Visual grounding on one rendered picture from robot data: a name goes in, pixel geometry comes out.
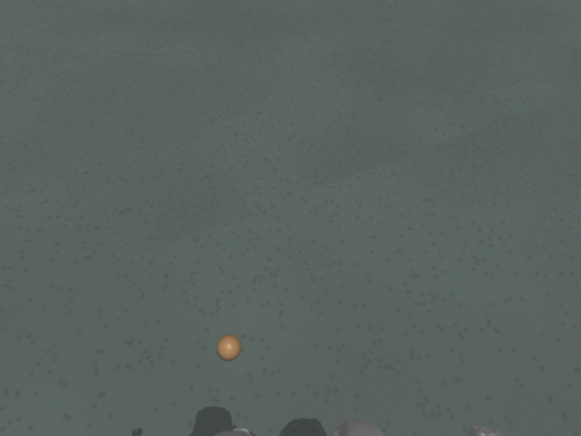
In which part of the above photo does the ball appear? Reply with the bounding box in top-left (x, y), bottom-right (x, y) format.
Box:
top-left (217, 334), bottom-right (241, 360)

